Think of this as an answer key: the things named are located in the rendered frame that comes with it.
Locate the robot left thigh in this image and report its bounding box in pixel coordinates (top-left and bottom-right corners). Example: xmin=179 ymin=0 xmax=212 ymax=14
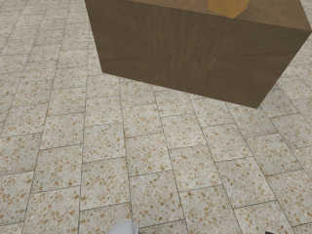
xmin=107 ymin=220 xmax=138 ymax=234

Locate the pedestal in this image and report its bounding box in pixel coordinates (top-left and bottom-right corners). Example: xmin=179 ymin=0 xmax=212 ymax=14
xmin=84 ymin=0 xmax=312 ymax=109

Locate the carton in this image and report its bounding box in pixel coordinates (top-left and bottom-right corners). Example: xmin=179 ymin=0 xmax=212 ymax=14
xmin=207 ymin=0 xmax=250 ymax=19

